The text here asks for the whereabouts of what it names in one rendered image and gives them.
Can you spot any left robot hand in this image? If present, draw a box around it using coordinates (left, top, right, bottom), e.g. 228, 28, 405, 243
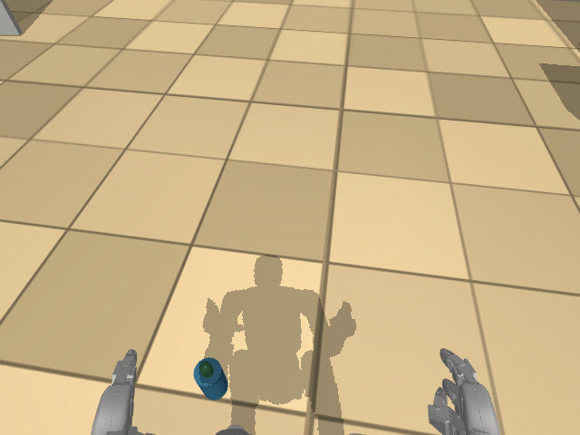
91, 350, 155, 435

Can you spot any right robot hand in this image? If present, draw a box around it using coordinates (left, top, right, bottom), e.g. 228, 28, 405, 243
428, 348, 500, 435

